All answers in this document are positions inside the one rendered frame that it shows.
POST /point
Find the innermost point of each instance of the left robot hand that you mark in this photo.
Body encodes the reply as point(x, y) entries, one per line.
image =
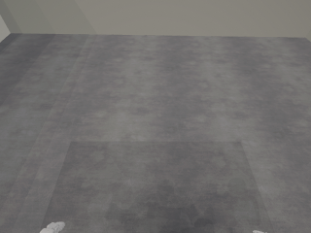
point(54, 227)

